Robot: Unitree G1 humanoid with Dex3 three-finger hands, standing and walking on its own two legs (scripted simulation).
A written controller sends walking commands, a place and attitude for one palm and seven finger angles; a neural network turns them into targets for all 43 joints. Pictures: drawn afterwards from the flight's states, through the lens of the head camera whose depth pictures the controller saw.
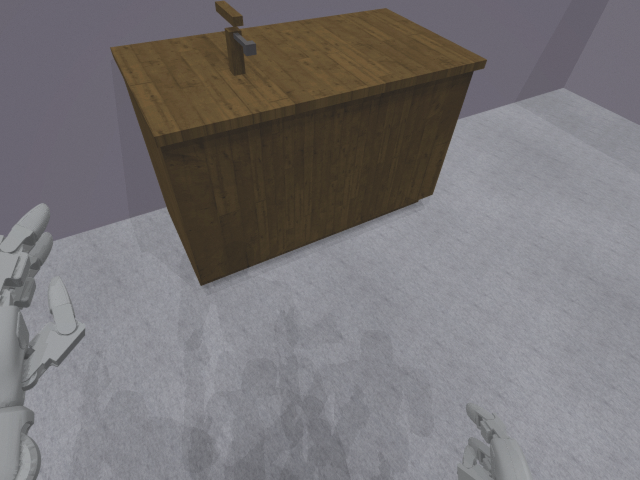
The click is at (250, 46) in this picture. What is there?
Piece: tap's lever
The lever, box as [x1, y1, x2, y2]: [242, 41, 256, 55]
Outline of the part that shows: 242,42 243,52 246,55 256,54 255,43 253,41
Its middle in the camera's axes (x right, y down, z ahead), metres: -0.19 -0.50 +1.02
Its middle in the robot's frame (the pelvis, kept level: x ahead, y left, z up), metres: +1.10 +0.27 +0.07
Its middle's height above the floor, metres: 0.84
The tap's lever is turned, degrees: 0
